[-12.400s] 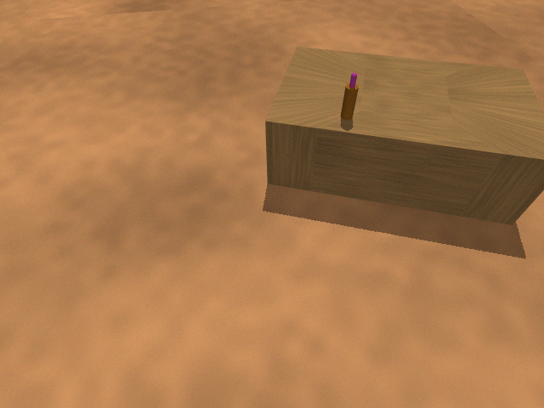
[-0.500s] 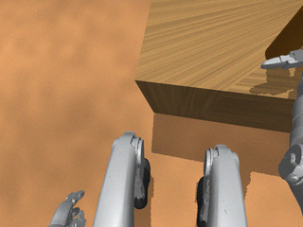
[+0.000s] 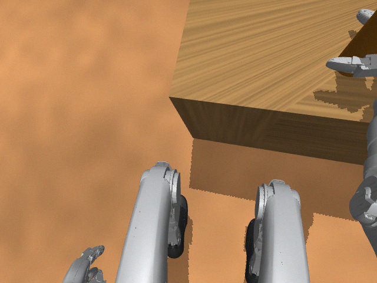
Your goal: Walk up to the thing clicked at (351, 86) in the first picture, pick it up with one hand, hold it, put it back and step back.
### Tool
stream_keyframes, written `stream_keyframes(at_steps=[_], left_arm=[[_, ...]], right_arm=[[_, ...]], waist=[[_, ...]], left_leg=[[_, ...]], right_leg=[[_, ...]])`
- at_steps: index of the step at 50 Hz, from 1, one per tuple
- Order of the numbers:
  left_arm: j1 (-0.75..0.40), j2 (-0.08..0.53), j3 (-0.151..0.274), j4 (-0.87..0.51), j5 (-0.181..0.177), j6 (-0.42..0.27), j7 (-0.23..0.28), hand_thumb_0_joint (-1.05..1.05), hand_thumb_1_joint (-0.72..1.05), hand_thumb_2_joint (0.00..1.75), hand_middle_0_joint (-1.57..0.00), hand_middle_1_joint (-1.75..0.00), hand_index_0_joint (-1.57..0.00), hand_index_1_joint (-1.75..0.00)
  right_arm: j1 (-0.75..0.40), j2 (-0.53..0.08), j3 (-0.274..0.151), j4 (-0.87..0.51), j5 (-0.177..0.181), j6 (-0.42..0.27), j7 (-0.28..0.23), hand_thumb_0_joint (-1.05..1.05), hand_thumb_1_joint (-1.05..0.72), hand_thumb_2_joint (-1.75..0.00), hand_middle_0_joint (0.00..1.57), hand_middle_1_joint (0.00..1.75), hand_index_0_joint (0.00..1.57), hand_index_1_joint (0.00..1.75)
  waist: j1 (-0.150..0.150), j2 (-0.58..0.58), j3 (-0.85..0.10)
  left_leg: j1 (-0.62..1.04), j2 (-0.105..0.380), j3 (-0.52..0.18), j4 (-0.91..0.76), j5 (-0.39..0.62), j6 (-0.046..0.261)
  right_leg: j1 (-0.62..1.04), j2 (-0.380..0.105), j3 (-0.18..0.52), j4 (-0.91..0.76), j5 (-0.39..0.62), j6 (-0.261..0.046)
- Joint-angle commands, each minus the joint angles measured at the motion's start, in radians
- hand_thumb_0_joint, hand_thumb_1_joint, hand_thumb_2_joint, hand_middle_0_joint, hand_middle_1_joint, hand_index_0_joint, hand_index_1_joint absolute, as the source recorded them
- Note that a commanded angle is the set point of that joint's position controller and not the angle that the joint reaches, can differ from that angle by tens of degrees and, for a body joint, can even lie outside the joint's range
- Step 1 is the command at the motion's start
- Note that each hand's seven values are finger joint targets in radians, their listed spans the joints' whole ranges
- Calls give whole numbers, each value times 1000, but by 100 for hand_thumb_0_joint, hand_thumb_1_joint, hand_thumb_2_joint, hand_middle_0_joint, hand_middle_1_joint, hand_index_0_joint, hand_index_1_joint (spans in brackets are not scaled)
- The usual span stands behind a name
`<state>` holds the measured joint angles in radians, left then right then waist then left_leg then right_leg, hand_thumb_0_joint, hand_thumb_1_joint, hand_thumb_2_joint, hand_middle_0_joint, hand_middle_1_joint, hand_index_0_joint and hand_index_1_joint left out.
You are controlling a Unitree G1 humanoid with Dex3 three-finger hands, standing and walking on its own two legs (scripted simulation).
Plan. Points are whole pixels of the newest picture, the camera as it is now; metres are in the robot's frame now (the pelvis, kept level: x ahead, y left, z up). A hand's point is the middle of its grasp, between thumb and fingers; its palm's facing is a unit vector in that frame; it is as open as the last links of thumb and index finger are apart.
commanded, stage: close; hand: right
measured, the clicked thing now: out of the picture +0.54 -0.22 +0.05
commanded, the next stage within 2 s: settle in 0.28 s
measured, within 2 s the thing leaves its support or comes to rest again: leaves its support in 0.76 s
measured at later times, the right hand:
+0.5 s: hand (368, 40) +0.54 -0.22 +0.02, palm faces +0.18 +0.98 -0.02, open 7.6 cm
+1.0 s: hand out of the picture +0.55 -0.22 +0.06, palm faces +0.20 +0.98 -0.04, open 7.6 cm
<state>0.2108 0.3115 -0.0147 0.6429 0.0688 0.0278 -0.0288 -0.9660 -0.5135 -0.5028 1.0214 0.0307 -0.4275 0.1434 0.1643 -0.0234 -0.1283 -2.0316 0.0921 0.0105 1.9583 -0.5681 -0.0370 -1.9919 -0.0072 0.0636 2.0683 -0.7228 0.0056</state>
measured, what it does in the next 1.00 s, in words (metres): rises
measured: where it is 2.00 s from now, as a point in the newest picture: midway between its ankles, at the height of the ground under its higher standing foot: (214, 250)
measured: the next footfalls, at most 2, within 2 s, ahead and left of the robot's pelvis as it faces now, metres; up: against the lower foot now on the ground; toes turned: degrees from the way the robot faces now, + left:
none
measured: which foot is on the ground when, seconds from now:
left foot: down 0.00-1.00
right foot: down 0.00-1.00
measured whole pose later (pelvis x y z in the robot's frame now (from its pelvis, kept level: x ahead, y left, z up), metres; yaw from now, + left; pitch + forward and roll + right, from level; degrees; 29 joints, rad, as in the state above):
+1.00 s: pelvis +0.01 +0.00 +0.05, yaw +0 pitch +36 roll +4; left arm 0.21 0.30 0.01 0.66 0.06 0.00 0.01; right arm -0.87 -0.47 -0.46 0.90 0.05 -0.36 0.07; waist 0.16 -0.02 -0.13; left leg -1.86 0.08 0.02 1.79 -0.56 -0.04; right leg -1.82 -0.03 0.05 1.90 -0.72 0.00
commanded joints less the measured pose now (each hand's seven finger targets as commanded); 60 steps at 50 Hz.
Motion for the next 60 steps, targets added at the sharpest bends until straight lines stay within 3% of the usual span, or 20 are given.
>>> stream_keyframes(at_steps=[1, 2, 4, 9, 14, 17, 19, 22, 26, 36, 39, 42, 43, 46, 49, 51, 53, 54, 55, 60], left_arm=[[200, 203, 80, -19, -2, -12, 18, 0, 89, 90, -20, -30, -20, -30], [197, 208, 82, -24, -3, -11, 18, 0, 89, 90, -20, -30, -20, -30], [200, 211, 86, -27, 0, -6, 19, 0, 90, 89, -20, -30, -20, -30], [192, 203, 84, -21, -2, -10, 21, 0, 90, 89, -20, -30, -20, -30], [198, 210, 89, -21, -1, -9, 25, 0, 91, 88, -20, -30, -21, -29], [188, 206, 86, -27, -4, -12, 24, 0, 91, 88, -20, -30, -21, -30], [189, 204, 83, -19, -3, -15, 22, 0, 91, 88, -21, -30, -21, -30], [198, 209, 86, -28, -1, -11, 23, 0, 89, 89, -22, -31, -22, -31], [191, 209, 86, -31, -4, -7, 27, 0, 90, 89, -21, -31, -21, -31], [194, 204, 97, -26, -10, -9, 41, 0, 90, 89, -21, -30, -20, -30], [200, 198, 101, -17, -11, -21, 45, 0, 90, 89, -20, -30, -20, -30], [204, 204, 104, -12, -12, -31, 52, 0, 90, 90, -20, -30, -20, -30], [204, 203, 106, -9, -11, -34, 53, 0, 89, 90, -20, -30, -20, -30], [199, 189, 106, -3, -16, -44, 56, 0, 89, 90, -20, -30, -20, -30], [205, 192, 104, -4, -15, -46, 56, 0, 89, 90, -20, -30, -20, -30], [206, 191, 104, 3, -14, -48, 54, 0, 89, 89, -20, -30, -20, -30], [216, 192, 104, 2, -13, -50, 52, 0, 89, 90, -20, -30, -20, -30], [212, 194, 102, -7, -14, -47, 51, 0, 89, 89, -20, -30, -20, -30], [215, 194, 104, -14, -14, -46, 50, 0, 89, 90, -20, -30, -20, -30], [212, 184, 102, -22, -16, -42, 46, 0, 90, 89, -20, -30, -20, -30]], right_arm=[[-362, -224, -19, -173, 24, -71, -9, 0, 2, -48, 97, 70, 95, 70], [-373, -277, -47, -212, 22, -77, -14, 0, -1, -50, 99, 72, 97, 72], [-413, -279, -33, -246, 14, -83, -16, 0, -7, -54, 103, 76, 101, 77], [-370, -205, -4, -184, 21, -70, -20, 0, -24, -67, 113, 88, 111, 88], [-407, -258, -15, -211, 15, -76, -25, 0, -41, -83, 120, 101, 118, 101], [-399, -236, -10, -195, 25, -75, -27, 0, -47, -95, 128, 112, 126, 112], [-345, -196, -5, -153, 26, -73, -25, 0, -49, -99, 131, 116, 129, 116], [-384, -255, -18, -209, 14, -81, -26, 0, -54, -121, 130, 131, 131, 131], [-390, -258, -23, -244, 20, -77, -32, 0, -58, -132, 133, 140, 134, 140], [-442, -296, -31, -445, 31, -64, -67, 0, -41, -127, 135, 139, 138, 140], [-401, -224, 16, -418, 44, -49, -68, 0, -38, -123, 132, 136, 135, 136], [-449, -301, -13, -515, 49, -61, -79, 0, -36, -123, 133, 136, 136, 136], [-420, -257, 12, -476, 50, -53, -77, 0, -37, -121, 134, 135, 137, 136], [-410, -228, 19, -448, 63, -49, -75, 0, -38, -123, 133, 136, 136, 136], [-418, -272, -9, -437, 50, -55, -85, 0, -41, -125, 133, 138, 137, 138], [-376, -204, 22, -351, 49, -46, -75, 0, -41, -125, 134, 138, 137, 138], [-385, -212, 13, -338, 48, -49, -68, 0, -41, -126, 133, 138, 136, 138], [-390, -280, -32, -375, 44, -56, -75, 0, -41, -126, 134, 138, 137, 138], [-363, -243, -7, -339, 39, -52, -67, 0, -41, -126, 134, 139, 138, 139], [-390, -240, -14, -353, 44, -60, -55, 0, -44, -129, 132, 139, 135, 139]], waist=[[28, -125, -668], [9, -134, -698], [10, -154, -725], [32, -126, -670], [25, -138, -689], [23, -125, -674], [24, -116, -656], [15, -154, -717], [9, -150, -727], [-9, -210, -837], [15, -185, -793], [-3, -228, -822], [7, -206, -823], [7, -182, -775], [-5, -180, -783], [6, -190, -733], [6, -193, -728], [-18, -189, -761], [-2, -171, -771], [0, -167, -757]], left_leg=[[469, -36, 36, -163, 157, 65], [479, -37, 31, -168, 152, 66], [502, -36, 29, -170, 160, 67], [476, -37, 36, -183, 129, 63], [489, -39, 31, -192, 104, 64], [484, -40, 33, -198, 83, 64], [450, -40, 43, -179, 109, 65], [481, -39, 36, -176, 138, 68], [506, -37, 33, -196, 123, 65], [580, -42, 30, -247, 184, 69], [590, -46, 30, -270, 212, 67], [596, -47, 25, -285, 226, 69], [608, -48, 26, -294, 242, 67], [628, -52, 22, -327, 227, 69], [648, -53, 23, -346, 218, 70], [617, -53, 28, -349, 221, 74], [624, -54, 29, -350, 258, 78], [657, -54, 25, -355, 265, 77], [680, -54, 26, -360, 283, 77], [718, -56, 19, -392, 277, 75]], right_leg=[[353, 11, -27, -274, 226, -24], [362, 11, -30, -276, 223, -25], [385, 11, -33, -283, 231, -24], [358, 12, -29, -289, 184, -28], [354, 11, -34, -295, 156, -28], [334, 12, -32, -302, 129, -31], [352, 12, -23, -297, 169, -25], [389, 10, -29, -291, 204, -24], [393, 12, -34, -306, 181, -26], [571, 6, -28, -368, 273, -16], [583, 3, -23, -380, 303, -16], [654, -2, -19, -399, 337, -13], [668, -1, -22, -396, 352, -14], [633, -1, -22, -425, 323, -18], [653, -2, -19, -452, 320, -16], [676, -3, -13, -468, 341, -10], [689, -5, -6, -468, 396, -8], [691, -4, -11, -469, 401, -10], [694, -3, -12, -469, 412, -12], [682, -3, -20, -497, 386, -16]])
